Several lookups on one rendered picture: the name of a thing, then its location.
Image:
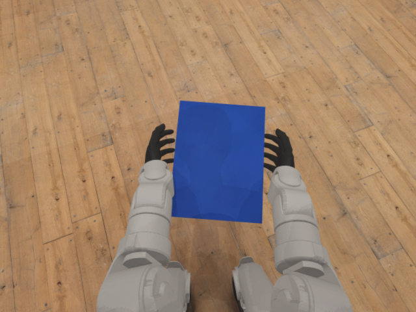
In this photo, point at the carton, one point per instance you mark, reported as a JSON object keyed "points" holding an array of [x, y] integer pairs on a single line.
{"points": [[219, 162]]}

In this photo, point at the right robot upper arm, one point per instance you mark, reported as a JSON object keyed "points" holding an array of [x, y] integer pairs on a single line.
{"points": [[297, 292]]}

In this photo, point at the left robot upper arm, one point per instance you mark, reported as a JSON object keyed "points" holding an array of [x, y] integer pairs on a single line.
{"points": [[147, 288]]}

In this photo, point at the right robot hand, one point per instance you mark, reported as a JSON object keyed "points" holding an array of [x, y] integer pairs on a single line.
{"points": [[284, 152]]}

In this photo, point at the robot right forearm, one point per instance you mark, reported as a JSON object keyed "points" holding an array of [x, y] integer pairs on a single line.
{"points": [[298, 245]]}

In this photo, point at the robot left forearm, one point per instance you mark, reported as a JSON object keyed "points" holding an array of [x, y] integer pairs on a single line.
{"points": [[146, 239]]}

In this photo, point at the left robot shin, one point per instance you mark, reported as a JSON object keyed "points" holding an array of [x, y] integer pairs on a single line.
{"points": [[176, 264]]}

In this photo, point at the robot left thigh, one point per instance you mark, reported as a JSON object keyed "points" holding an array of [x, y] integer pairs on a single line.
{"points": [[182, 286]]}

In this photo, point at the left robot hand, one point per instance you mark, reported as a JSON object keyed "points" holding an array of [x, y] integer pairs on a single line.
{"points": [[153, 151]]}

